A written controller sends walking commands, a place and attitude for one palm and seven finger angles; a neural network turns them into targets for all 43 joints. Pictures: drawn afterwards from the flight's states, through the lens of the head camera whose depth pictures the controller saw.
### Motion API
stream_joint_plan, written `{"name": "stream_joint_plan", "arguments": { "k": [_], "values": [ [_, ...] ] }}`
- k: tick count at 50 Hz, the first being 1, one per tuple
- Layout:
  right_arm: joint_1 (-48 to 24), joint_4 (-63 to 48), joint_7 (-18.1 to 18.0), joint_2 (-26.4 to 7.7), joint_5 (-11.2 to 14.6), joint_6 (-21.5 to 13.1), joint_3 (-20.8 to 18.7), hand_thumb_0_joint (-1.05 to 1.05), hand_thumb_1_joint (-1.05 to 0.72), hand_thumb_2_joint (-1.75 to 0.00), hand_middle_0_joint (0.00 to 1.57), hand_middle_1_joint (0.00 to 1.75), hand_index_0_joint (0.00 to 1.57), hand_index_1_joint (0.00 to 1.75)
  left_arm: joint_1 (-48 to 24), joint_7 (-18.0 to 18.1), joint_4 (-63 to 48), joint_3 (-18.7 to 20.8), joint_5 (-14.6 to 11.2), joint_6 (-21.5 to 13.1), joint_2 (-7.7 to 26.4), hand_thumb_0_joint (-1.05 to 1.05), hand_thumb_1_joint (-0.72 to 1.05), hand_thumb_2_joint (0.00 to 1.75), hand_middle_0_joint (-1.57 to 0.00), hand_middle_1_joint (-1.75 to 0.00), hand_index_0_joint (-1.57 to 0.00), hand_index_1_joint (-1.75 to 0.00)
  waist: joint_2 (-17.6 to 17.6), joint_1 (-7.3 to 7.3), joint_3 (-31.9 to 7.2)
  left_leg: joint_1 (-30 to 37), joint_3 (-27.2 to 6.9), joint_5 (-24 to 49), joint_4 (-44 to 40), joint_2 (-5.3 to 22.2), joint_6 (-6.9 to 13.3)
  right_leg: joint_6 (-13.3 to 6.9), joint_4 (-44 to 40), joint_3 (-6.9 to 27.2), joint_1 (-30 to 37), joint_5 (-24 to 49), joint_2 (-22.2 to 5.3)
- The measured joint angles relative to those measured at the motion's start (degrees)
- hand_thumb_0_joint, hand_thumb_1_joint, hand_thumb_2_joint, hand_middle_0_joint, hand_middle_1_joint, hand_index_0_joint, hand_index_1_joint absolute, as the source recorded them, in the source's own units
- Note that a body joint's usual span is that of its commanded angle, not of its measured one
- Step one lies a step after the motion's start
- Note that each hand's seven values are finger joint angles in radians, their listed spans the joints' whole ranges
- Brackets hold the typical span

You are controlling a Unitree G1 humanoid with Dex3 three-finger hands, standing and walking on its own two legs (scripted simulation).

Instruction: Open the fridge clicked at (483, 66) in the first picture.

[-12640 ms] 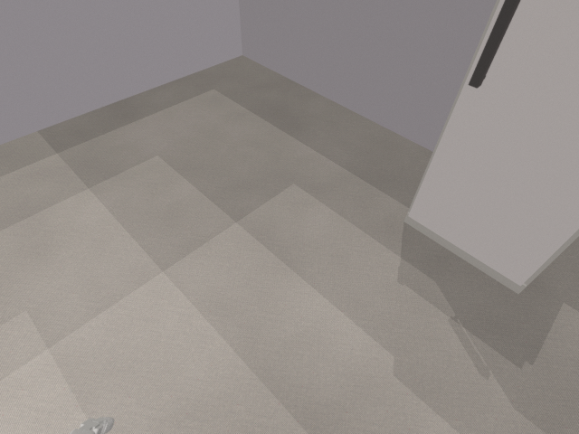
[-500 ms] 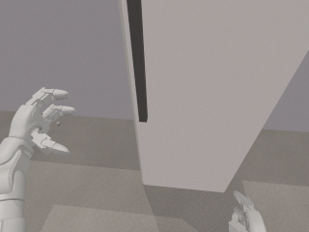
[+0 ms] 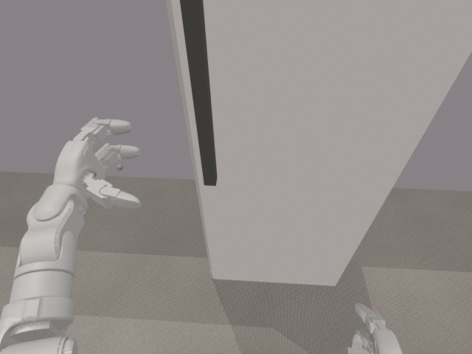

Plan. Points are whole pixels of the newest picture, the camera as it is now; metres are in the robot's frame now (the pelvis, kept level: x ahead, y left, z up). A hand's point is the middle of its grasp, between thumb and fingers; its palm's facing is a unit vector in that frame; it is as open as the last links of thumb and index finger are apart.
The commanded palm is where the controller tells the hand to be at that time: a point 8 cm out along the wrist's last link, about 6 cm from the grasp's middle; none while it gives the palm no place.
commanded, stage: move the hooked fingers beside the handle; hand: left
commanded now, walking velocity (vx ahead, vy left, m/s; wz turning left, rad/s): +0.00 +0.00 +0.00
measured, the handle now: (205, 103) +0.52 +0.10 +0.18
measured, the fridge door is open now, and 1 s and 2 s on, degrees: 0 0 0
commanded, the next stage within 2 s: feel for the door with the fingertips in 1.58 s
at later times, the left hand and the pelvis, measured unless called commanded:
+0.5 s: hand (153, 140) +0.42 +0.18 +0.16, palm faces +0.00 -1.00 +0.01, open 14.0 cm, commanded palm +0.40 +0.23 +0.16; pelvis +0.00 +0.00 +0.00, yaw +0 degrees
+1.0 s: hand (169, 131) +0.46 +0.16 +0.15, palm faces +0.02 -1.00 +0.02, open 14.0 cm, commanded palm +0.43 +0.21 +0.15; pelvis +0.01 -0.01 -0.01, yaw -2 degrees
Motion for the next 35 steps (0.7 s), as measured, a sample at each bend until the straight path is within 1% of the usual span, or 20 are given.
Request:
{"name": "stream_joint_plan", "arguments": {
  "k": [5,9,14,19,25,35],
  "values": [
    [0.6,0.4,0.1,-0.1,-0.1,0.9,-0.2,0.01,-0.90,-0.90,0.20,0.30,0.20,0.30,-2.8,1.3,3.0,-0.3,0.7,-0.6,0.0,-0.01,-0.51,0.30,-0.30,-1.20,-0.30,-1.20,-0.1,-0.38,0.1,-0.3,0.0,0.0,0.1,0.1,-0.1,-0.1,-0.1,0.1,-0.2,0.1,0.1],
    [1.2,0.9,0.1,-0.5,0.0,1.5,-0.6,0.01,-0.90,-0.90,0.20,0.30,0.20,0.30,-5.0,1.7,5.1,-1.3,0.9,-1.3,-0.4,-0.01,-0.51,0.30,-0.30,-1.20,-0.30,-1.20,-0.1,-0.54,0.1,-0.7,-0.1,-0.1,0.2,0.1,-0.1,-0.1,0.0,0.0,-0.6,0.0,0.1],
    [1.6,1.5,0.2,-0.8,-0.1,2.3,-0.8,0.01,-0.90,-0.90,0.20,0.30,0.20,0.30,-8.6,2.8,9.6,-2.0,1.6,-1.8,-0.5,-0.01,-0.51,0.30,-0.30,-1.20,-0.30,-1.20,-0.4,-1.19,0.1,-1.6,-0.1,-0.2,0.6,0.2,-0.1,-0.1,0.5,-0.1,-1.6,-0.1,0.2],
    [2.3,1.7,0.4,-1.0,-0.4,2.9,-1.3,0.01,-0.90,-0.90,0.20,0.30,0.20,0.30,-11.7,3.8,13.7,-1.7,2.3,-3.5,-0.3,-0.01,-0.51,0.30,-0.30,-1.20,-0.30,-1.20,-0.5,-1.92,0.2,-2.4,0.1,-0.4,1.0,0.4,-0.2,-0.3,0.9,0.2,-2.5,-0.3,0.4],
    [3.7,2.3,1.0,-1.2,-0.5,3.5,-1.7,0.01,-0.90,-0.90,0.20,0.30,0.20,0.30,-15.5,4.2,18.5,-2.1,2.8,-5.5,-0.5,-0.01,-0.51,0.30,-0.30,-1.20,-0.30,-1.20,-0.6,-2.47,-0.2,-3.5,0.1,-0.8,1.7,0.6,-0.3,-0.3,1.6,0.3,-3.6,-0.7,0.5],
    [5.4,2.6,2.0,-1.1,-1.0,4.7,-2.4,0.01,-0.90,-0.90,0.20,0.30,0.20,0.30,-19.0,6.1,23.3,-1.9,4.0,-8.2,-1.4,-0.01,-0.50,0.30,-0.30,-1.20,-0.30,-1.20,-0.5,-3.25,-0.7,-5.1,0.5,-1.6,2.9,0.8,-0.4,-0.5,3.0,0.7,-5.4,-1.5,0.6]
  ]
}}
